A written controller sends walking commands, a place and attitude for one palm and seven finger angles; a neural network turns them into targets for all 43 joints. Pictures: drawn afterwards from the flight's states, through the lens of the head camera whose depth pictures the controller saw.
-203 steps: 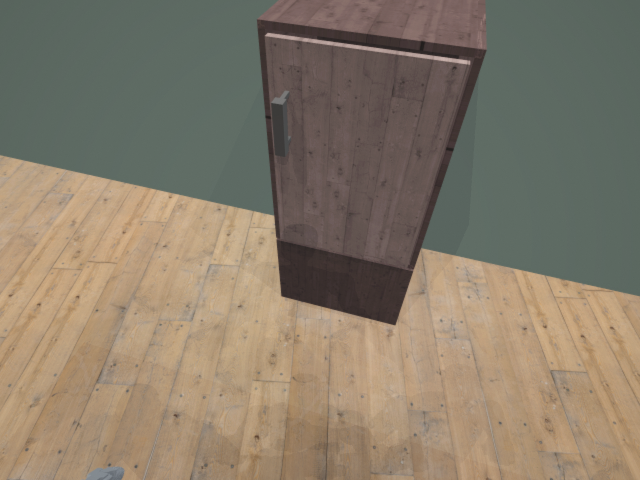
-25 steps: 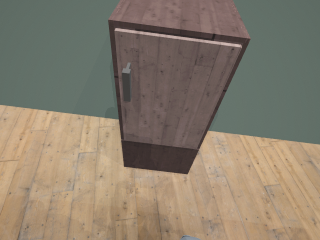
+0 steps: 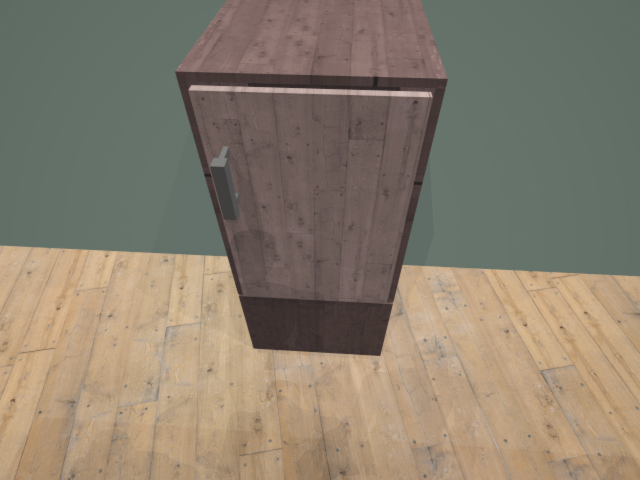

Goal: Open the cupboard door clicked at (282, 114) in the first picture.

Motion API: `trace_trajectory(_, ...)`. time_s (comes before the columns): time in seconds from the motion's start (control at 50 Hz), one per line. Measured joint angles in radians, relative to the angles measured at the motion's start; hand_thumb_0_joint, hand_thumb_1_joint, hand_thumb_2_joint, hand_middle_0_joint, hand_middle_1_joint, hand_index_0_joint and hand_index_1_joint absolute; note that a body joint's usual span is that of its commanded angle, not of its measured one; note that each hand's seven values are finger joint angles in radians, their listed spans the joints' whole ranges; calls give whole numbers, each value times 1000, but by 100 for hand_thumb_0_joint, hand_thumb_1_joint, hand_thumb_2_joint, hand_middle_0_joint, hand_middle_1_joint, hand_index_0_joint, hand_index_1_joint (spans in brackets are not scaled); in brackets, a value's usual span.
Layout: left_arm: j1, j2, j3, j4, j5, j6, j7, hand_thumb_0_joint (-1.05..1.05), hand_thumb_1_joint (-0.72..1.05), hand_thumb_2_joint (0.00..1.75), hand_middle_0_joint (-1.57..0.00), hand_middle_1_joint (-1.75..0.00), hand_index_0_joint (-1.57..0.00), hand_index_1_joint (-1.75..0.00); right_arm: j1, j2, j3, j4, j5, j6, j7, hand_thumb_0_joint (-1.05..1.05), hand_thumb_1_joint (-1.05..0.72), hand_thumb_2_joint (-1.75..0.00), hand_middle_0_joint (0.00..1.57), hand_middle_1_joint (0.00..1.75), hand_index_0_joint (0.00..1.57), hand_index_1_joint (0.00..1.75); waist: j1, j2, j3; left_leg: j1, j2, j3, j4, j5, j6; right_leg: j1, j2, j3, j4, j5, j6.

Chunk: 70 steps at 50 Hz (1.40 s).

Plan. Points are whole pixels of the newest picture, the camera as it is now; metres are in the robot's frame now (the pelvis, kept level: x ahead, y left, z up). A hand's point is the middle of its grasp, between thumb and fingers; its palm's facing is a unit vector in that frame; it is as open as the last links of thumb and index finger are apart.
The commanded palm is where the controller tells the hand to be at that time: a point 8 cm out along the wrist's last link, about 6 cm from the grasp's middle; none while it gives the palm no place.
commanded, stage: come to a stop and stand still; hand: left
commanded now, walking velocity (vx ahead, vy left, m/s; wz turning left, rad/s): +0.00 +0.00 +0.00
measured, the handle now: (228, 183) +0.62 +0.20 +0.01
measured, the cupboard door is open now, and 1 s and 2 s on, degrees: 0 0 0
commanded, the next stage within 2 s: look again from close up in 0.32 s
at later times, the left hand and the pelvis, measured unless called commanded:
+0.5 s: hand out of the picture -0.03 +0.13 -0.18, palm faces +0.05 -0.99 -0.16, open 7.4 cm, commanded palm none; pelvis +0.00 -0.01 +0.00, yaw +0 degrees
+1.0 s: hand out of the picture -0.03 +0.22 -0.18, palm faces +0.02 -0.98 -0.19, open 7.4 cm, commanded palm none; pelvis -0.03 +0.04 +0.00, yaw +0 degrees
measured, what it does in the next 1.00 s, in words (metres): stands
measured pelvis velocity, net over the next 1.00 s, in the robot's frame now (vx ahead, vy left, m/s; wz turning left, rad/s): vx -0.03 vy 0.04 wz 0.00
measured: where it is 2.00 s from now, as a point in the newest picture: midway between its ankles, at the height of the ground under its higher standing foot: outside the picture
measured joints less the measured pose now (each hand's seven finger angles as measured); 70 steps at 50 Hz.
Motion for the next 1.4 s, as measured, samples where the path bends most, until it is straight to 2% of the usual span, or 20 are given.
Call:
trace_trajectory(0.2, 26, -30, -3, -1, -3, -4, 0, 1, 92, 90, -20, -30, -20, -30, -24, 21, 6, -2, -1, 0, -4, 1, -91, -90, 20, 30, 20, 30, 18, -2, 6, -2, 28, -22, -5, 6, -24, 13, 30, -20, -26, 10, -26)
trace_trajectory(0.42, 42, -38, 0, 1, -1, -6, 3, 0, 91, 90, -20, -30, -20, -30, -42, 8, 5, -10, 0, -3, -14, 1, -92, -90, 20, 30, 20, 30, 30, -10, 11, 3, 29, -25, -3, -2, -27, 22, 31, -23, -29, 3, -26)
trace_trajectory(0.46, 43, -41, -3, -7, 7, -27, 18, 0, 91, 90, -20, -30, -20, -30, -51, -8, 6, -28, 2, 4, -7, 2, -93, -90, 20, 30, 20, 30, 37, -1, 15, -49, 32, -23, 104, -33, -9, 6, 36, -19, -26, 10, -18)
trace_trajectory(0.5, 52, -40, -7, -32, 15, -40, 24, 0, 91, 90, -20, -30, -20, -30, -60, -23, 0, -70, 4, 2, -2, 2, -93, -90, 20, 30, 20, 30, 33, -2, 28, -86, 12, -20, 170, -83, 19, -17, 32, -8, -3, 11, -15)
trace_trajectory(0.58, 58, -15, -10, -50, 13, -25, 21, 0, 91, 90, -20, -30, -20, -30, -63, -32, -5, -121, 5, -24, -1, 2, -93, -90, 20, 30, 20, 30, 19, -12, 23, -74, -14, -12, 129, -48, 41, -50, 24, -7, 76, -27, -5)
trace_trajectory(0.7, 28, 28, -6, -74, 14, 1, 10, 0, 91, 90, -20, -30, -20, -30, -56, -30, 6, -136, -3, -18, -1, 1, -94, -90, 20, 30, 20, 30, 34, -32, -2, -83, -42, -4, 146, -59, 62, -58, -5, -1, 93, -25, 19)
trace_trajectory(0.84, 27, 57, -5, -101, 15, 6, 0, 0, 91, 90, -19, -30, -19, -30, -37, -31, 14, -146, -6, -16, 11, 1, -94, -90, 20, 30, 20, 30, 31, -42, -22, -89, -71, 8, 98, -21, 86, -78, -34, 9, 76, 0, 39)
trace_trajectory(1.02, 43, 58, -10, -91, 14, 5, -5, 0, 91, 90, -19, -30, -19, -30, -15, -26, 23, -121, -2, -21, 17, 1, -92, -90, 20, 30, 20, 30, 30, -41, -18, -83, -86, 18, 58, 4, 97, -81, -47, 19, 52, 19, 51)
trace_trajectory(1.12, 66, 48, -8, -79, 21, 10, -11, 0, 91, 90, -19, -30, -19, -30, 1, -16, 21, -106, -5, -15, 21, 1, -92, -90, 20, 30, 20, 30, 28, -45, -23, -82, -89, 25, 73, -14, 99, -93, -50, 25, 92, -17, 30)
trace_trajectory(1.3, 124, 14, 3, -72, 19, -21, -17, 0, 91, 90, -19, -30, -19, -30, 33, -13, 10, -92, -5, -16, 28, 1, -91, -90, 20, 30, 20, 30, 34, -21, -30, -115, -55, 7, 194, -112, 84, -85, -19, 8, 131, -72, 28)
trace_trajectory(1.36, 145, 7, 9, -63, 19, -35, -12, 0, 91, 90, -20, -30, -20, -30, 26, -11, 7, -91, -6, -21, 31, 1, -91, -90, 20, 30, 20, 30, 36, -25, -26, -143, -43, 25, 258, -167, 82, -62, -14, -10, 131, -95, 26)
trace_trajectory(1.4, 159, 6, 12, -54, 18, -34, -11, 0, 91, 90, -20, -30, -20, -30, 15, -7, 7, -92, -5, -33, 31, 1, -91, -90, 20, 30, 20, 30, 40, -40, -20, -127, -45, 45, 223, -116, 89, -49, -19, -11, 147, -118, 32)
